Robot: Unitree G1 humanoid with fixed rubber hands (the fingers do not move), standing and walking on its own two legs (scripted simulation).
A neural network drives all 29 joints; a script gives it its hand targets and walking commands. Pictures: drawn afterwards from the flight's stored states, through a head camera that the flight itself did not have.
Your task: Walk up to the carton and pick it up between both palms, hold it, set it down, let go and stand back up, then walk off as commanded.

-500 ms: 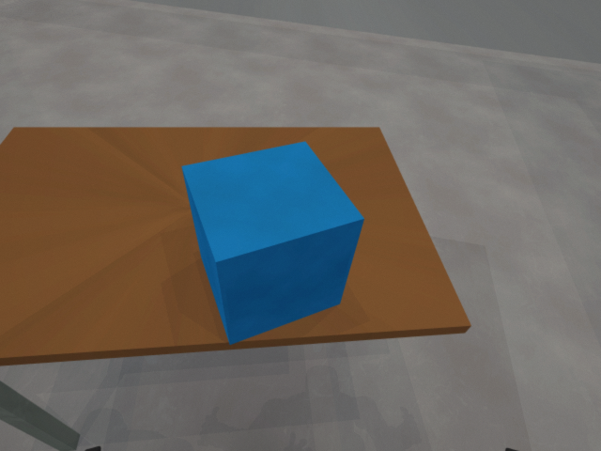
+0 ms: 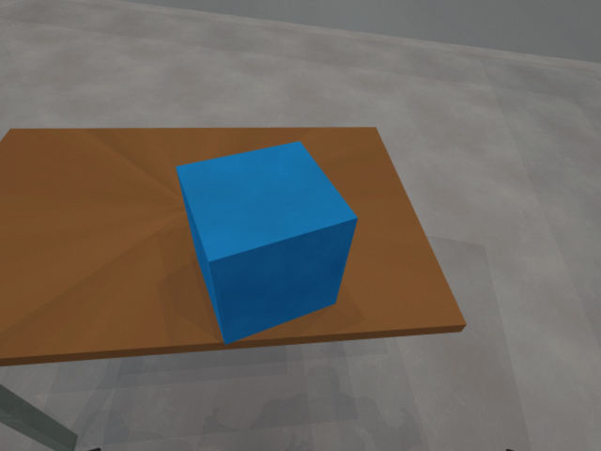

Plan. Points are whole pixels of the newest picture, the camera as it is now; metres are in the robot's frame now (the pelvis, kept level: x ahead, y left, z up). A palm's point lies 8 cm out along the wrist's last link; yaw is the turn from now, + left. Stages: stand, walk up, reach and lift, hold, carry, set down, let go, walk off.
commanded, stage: walk up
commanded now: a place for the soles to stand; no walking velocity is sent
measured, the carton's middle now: (263, 241) +0.42 +0.07 +0.03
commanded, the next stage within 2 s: none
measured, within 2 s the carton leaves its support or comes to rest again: neither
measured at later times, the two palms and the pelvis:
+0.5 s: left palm out of the picture +0.10 +0.30 -0.11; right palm out of the picture +0.09 -0.31 -0.09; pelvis +0.00 +0.00 +0.00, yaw +0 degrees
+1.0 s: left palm out of the picture +0.08 +0.28 -0.10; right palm out of the picture +0.08 -0.33 -0.10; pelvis -0.01 -0.02 +0.00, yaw +0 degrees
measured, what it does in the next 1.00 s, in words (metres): stands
